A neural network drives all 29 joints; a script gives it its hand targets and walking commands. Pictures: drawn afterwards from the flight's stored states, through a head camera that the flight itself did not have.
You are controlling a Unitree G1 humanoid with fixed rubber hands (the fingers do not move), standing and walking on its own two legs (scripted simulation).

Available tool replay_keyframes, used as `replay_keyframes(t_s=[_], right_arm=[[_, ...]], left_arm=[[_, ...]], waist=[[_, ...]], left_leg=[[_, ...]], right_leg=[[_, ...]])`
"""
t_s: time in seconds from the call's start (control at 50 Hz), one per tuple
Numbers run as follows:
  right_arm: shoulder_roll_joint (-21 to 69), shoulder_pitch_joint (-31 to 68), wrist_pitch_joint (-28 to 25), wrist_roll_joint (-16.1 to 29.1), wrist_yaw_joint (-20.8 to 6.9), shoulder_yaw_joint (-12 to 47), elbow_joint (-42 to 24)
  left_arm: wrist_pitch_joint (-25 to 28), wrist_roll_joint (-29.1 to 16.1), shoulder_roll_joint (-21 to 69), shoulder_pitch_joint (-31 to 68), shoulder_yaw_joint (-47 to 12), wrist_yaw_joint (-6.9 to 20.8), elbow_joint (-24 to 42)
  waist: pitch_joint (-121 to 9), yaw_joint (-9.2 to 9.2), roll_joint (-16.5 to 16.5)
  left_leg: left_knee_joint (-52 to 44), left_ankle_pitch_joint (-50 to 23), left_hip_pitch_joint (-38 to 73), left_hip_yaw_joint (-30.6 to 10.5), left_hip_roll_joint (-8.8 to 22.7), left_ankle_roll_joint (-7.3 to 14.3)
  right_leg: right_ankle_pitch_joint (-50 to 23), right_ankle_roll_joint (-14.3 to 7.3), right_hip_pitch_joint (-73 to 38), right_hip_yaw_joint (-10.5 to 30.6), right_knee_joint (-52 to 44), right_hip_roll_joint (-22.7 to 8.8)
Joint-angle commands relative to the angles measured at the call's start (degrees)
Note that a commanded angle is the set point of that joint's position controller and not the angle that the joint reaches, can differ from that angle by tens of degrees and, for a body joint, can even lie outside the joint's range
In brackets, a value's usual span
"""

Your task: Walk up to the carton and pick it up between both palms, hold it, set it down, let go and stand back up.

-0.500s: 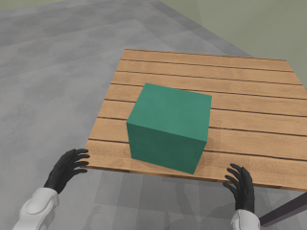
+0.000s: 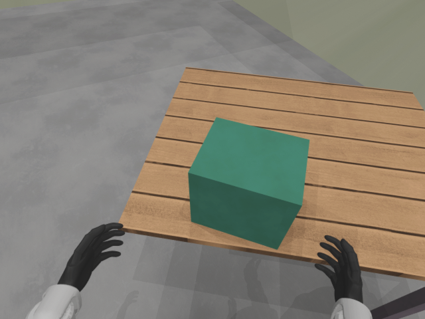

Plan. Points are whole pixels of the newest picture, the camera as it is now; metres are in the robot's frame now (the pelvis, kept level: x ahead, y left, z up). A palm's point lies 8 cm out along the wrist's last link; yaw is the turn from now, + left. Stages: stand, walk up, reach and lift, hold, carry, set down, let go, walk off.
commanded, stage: set down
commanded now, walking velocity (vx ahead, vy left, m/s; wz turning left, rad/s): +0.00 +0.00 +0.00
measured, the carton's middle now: (246, 183) +0.40 -0.06 -0.02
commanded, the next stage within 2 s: let go in 1.94 s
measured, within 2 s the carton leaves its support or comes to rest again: neither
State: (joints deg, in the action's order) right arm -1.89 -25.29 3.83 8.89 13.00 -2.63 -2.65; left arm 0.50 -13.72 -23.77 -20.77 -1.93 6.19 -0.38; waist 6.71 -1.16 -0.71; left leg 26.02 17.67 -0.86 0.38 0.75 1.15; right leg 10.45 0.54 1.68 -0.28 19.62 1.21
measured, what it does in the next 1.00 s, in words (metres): stands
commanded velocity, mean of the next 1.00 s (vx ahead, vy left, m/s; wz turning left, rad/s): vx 0.00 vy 0.00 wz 0.00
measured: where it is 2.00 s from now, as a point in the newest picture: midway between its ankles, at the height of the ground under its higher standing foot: outside the picture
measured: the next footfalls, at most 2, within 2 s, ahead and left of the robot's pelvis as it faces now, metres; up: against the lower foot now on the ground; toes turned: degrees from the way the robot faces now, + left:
none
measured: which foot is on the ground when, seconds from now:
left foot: down 0.00-1.00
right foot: down 0.00-1.00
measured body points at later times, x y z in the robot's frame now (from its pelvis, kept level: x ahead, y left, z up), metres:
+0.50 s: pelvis +0.01 -0.01 +0.00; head +0.00 +0.00 +0.45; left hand +0.18 +0.23 -0.02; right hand +0.16 -0.23 -0.02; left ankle -0.03 +0.10 -0.74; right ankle +0.01 -0.13 -0.74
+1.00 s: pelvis -0.01 -0.01 +0.00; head -0.03 -0.01 +0.45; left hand +0.17 +0.23 -0.05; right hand +0.16 -0.23 -0.05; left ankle -0.03 +0.10 -0.74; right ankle +0.01 -0.13 -0.74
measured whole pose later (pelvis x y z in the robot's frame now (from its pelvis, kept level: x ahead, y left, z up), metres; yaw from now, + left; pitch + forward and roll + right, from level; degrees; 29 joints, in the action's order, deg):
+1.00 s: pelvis -0.01 -0.01 +0.00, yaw +0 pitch -8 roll -1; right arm -5.3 -17.3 -2.6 3.9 5.7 -3.1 20.3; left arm -3.1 -6.0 -17.3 -15.0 -2.0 3.1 -19.4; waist 6.8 -0.6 -0.9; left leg 25.1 16.1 -0.8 0.4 0.6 0.6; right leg 10.5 0.1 2.9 0.4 21.6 1.2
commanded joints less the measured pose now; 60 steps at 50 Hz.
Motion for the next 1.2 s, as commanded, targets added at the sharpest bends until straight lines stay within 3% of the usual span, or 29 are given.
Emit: replay_keyframes(t_s=[0.0,0.04,0.1,0.14,0.16,0.18,0.24,0.26,0.28,0.3,0.32,0.36,0.4,0.42,0.46,0.52,0.56,0.58,0.64,0.68,0.7,0.76,0.84,0.86,0.94,1.0,1.02,1.06,1.18], right_arm=[[-6.9,-0.1,-3.4,-0.2,-1.3,-2.9,-2.6],[-6.5,-1.0,-4.7,-0.3,-1.6,-1.5,-6.2],[-8.1,-0.5,-6.1,-1.2,-2.6,-2.1,-1.4],[-5.2,-3.0,-8.4,-0.5,-2.3,-0.8,-8.2],[-5.1,-2.1,-9.0,-0.3,-3.0,-1.1,-5.2],[-5.9,-2.5,-8.9,-0.8,-3.1,-1.3,-4.5],[-5.2,-3.5,-9.8,-1.5,-3.7,-0.4,-1.8],[-5.1,-3.5,-9.9,-1.4,-3.1,-0.7,-3.3],[-5.2,-3.7,-9.9,-1.5,-3.6,-0.6,0.1],[-3.4,-5.3,-10.7,-1.2,-2.9,0.8,-3.4],[-4.8,-5.3,-11.3,-1.2,-3.2,-0.7,-0.5],[-4.4,-3.3,-11.7,-1.4,-2.7,0.0,0.5],[-6.6,-1.4,-11.9,-1.7,-3.7,-2.0,2.9],[-5.2,-3.5,-13.0,-2.1,-3.3,-1.2,-0.8],[-6.3,0.0,-12.4,-2.7,-4.6,-2.2,5.1],[-3.2,0.4,-11.8,-2.4,-3.7,-1.7,0.4],[-4.7,1.8,-10.2,-3.9,-4.6,-0.7,7.6],[-4.5,1.6,-10.6,-3.6,-4.0,-0.4,2.5],[-6.1,5.6,-8.1,-4.9,-5.4,-1.7,11.7],[-5.3,4.7,-8.2,-4.7,-4.8,-1.3,7.3],[-6.4,6.3,-7.7,-4.7,-5.5,-1.2,10.4],[-5.7,7.7,-9.1,-4.5,-5.5,-2.3,7.0],[-5.4,8.0,-8.9,-4.6,-5.9,-1.7,11.1],[-8.3,10.9,-8.0,-5.0,-7.2,-2.2,15.5],[-9.0,11.9,-8.3,-5.5,-7.7,-2.6,16.5],[-8.0,12.7,-9.0,-5.8,-7.8,-2.2,16.8],[-6.4,12.7,-9.6,-5.6,-7.4,-1.4,14.2],[-9.5,13.0,-9.8,-6.5,-9.0,-1.9,20.8],[-8.4,12.6,-12.9,-6.6,-9.2,-2.2,20.5]], left_arm=[[1.0,2.6,-4.4,1.4,4.2,-0.4,4.4],[1.1,2.6,-4.6,-0.2,4.9,-0.2,5.2],[1.2,4.0,-3.0,0.9,4.1,-0.6,3.6],[2.8,2.1,-5.6,-0.4,4.4,-0.3,7.6],[3.1,2.9,-5.0,-0.4,4.5,-0.8,6.2],[3.1,2.5,-4.9,0.1,3.4,-0.8,4.9],[3.3,3.8,-4.5,-0.3,4.1,-0.9,3.8],[3.5,2.6,-5.4,0.2,4.1,-0.3,4.0],[3.0,4.1,-4.4,-0.5,4.4,-0.5,2.3],[3.3,3.2,-6.7,0.0,4.5,0.0,2.9],[3.7,4.2,-6.2,-0.4,5.3,-0.2,3.6],[3.3,3.4,-5.5,0.4,4.9,0.2,0.6],[2.2,4.7,-4.4,0.1,4.2,-0.5,0.9],[2.8,3.9,-5.3,0.0,5.0,-0.2,1.8],[2.1,5.2,-3.3,2.6,4.0,-1.1,0.0],[2.3,3.0,-6.0,3.8,3.9,-0.4,0.1],[1.3,4.9,-2.8,3.3,3.4,-0.8,-5.6],[2.0,3.4,-4.9,4.4,4.1,-0.5,-3.7],[-0.1,5.6,-2.0,6.8,2.9,-1.2,-8.2],[-0.3,5.2,-3.0,6.8,3.9,-1.2,-5.1],[-0.4,5.7,-1.5,7.2,2.6,-1.6,-6.4],[-0.4,3.9,-3.3,8.3,2.9,-2.4,-3.9],[-1.1,5.9,-2.7,8.7,3.3,-2.7,-7.3],[-1.6,7.1,-1.2,10.7,2.7,-3.5,-9.5],[-2.4,8.9,0.9,9.5,3.0,-3.6,-13.0],[-1.8,7.6,0.8,11.2,2.2,-3.7,-13.2],[-1.1,6.4,-0.8,11.9,2.6,-3.6,-10.4],[-1.8,8.8,1.5,11.9,2.6,-4.4,-13.6],[-1.9,7.8,0.6,10.7,3.6,-5.1,-12.2]], waist=[[-1.6,1.38,-7.4],[-1.7,0.26,-4.5],[-2.1,0.95,-4.5],[-3.5,1.24,-2.2],[-2.8,0.32,-2.3],[-3.2,1.40,-1.7],[-2.8,0.40,-3.9],[-2.2,0.92,-1.7],[-2.6,-0.04,-4.4],[-4.8,1.06,-1.8],[-4.5,0.63,-4.2],[-3.6,1.10,-1.8],[-3.8,0.74,-6.2],[-5.5,0.62,-3.0],[-2.6,0.57,-6.3],[-3.9,1.06,-2.0],[0.2,0.79,-2.0],[-2.7,0.69,0.2],[0.7,0.48,-2.8],[-0.2,0.01,-1.6],[0.9,0.34,-3.8],[-2.2,0.66,-0.7],[-0.4,1.20,-2.4],[-0.4,-0.01,-4.5],[-1.8,0.89,-5.1],[-2.4,0.35,-1.3],[-3.1,0.92,-1.1],[-2.0,0.90,-4.0],[-4.5,-0.06,-0.2]], left_leg=[[-6.8,-20.2,-4.9,-3.8,2.8,-6.1],[-5.9,-22.4,-5.6,-3.5,2.5,-5.5],[-6.5,-25.4,-4.4,-3.8,2.9,-6.3],[-4.7,-26.7,-2.7,-2.6,1.3,-5.7],[-4.9,-26.6,-3.2,-3.2,1.8,-5.9],[-5.4,-24.1,-3.6,-2.9,1.7,-5.7],[-6.2,-22.2,-4.9,-2.5,1.4,-5.2],[-6.3,-21.6,-6.2,-2.2,1.3,-4.9],[-5.9,-21.6,-5.0,-2.3,0.8,-4.9],[-5.0,-22.7,-5.6,-1.6,0.4,-4.2],[-5.3,-24.0,-3.9,-2.0,0.5,-4.7],[-5.0,-22.4,-4.1,-1.2,0.2,-4.3],[-5.8,-23.7,-4.6,-1.5,0.4,-5.3],[-5.3,-23.3,-4.1,-1.2,0.6,-4.8],[-7.0,-20.2,-5.5,-1.0,0.7,-5.2],[-7.4,-12.9,-9.1,-0.5,0.5,-3.8],[-8.3,-12.4,-7.8,-0.9,0.8,-3.5],[-7.5,-12.8,-8.5,-0.2,0.4,-3.0],[-10.7,-5.6,-10.8,-1.1,1.3,-3.0],[-9.8,-6.5,-11.7,-0.7,1.0,-2.8],[-10.8,-4.8,-12.8,-1.2,1.8,-2.6],[-9.7,-5.8,-12.2,-0.8,1.4,-2.9],[-9.5,-7.1,-11.5,0.0,0.3,-2.6],[-11.5,-1.7,-15.2,-1.1,1.6,-2.1],[-12.9,1.1,-20.4,-0.4,2.6,-1.1],[-11.6,-2.9,-17.2,0.1,1.5,-1.3],[-10.9,-4.1,-17.5,0.2,1.5,-1.2],[-11.5,-5.1,-16.3,0.0,2.4,-1.9],[-8.5,-13.2,-9.0,1.5,0.0,-3.6]], right_leg=[[-6.4,-4.5,-3.5,3.3,-2.7,-0.3],[-8.9,-3.7,-3.3,3.8,-2.7,-1.0],[-8.6,-3.5,-4.6,2.9,-2.6,0.2],[-13.5,-2.6,-3.5,3.5,-3.1,-0.8],[-11.3,-3.0,-3.0,3.5,-3.0,-0.4],[-11.6,-2.6,-3.3,3.2,-2.9,-0.9],[-11.2,-2.9,-4.7,3.6,-2.9,-1.0],[-12.3,-2.1,-5.6,3.2,-2.7,-1.5],[-12.9,-2.6,-4.9,4.0,-2.9,-1.3],[-16.8,-1.4,-7.2,4.2,-2.4,-2.5],[-16.0,-1.6,-5.7,4.0,-2.4,-1.6],[-14.9,-1.5,-5.0,3.9,-2.8,-1.7],[-14.1,-2.2,-4.2,3.1,-2.3,-1.0],[-15.5,-1.8,-6.4,3.8,-2.8,-1.8],[-9.8,-2.2,-4.5,2.6,-3.0,-0.7],[-8.8,-1.2,-6.6,4.0,-2.7,-2.7],[-6.7,-1.8,-4.0,3.1,-3.0,-1.4],[-8.7,-1.1,-4.7,3.6,-2.9,-2.8],[-1.3,-2.0,-4.3,2.9,-2.8,-1.9],[-3.5,-1.7,-5.6,3.1,-2.1,-1.9],[-2.0,-1.8,-6.0,2.9,-1.3,-1.1],[-4.2,-1.4,-6.9,3.2,-1.3,-1.5],[-4.5,-1.6,-5.1,2.8,-2.0,-2.0],[-0.5,-1.8,-6.2,2.2,-0.3,-1.0],[-3.9,-1.4,-12.6,1.9,2.3,0.6],[-4.1,-1.2,-10.4,1.9,1.1,-0.3],[-5.9,-1.1,-9.9,2.3,1.2,-1.3],[-5.0,-1.8,-7.9,1.4,1.7,0.2],[-7.6,-1.8,-3.0,1.9,-1.2,-1.1]])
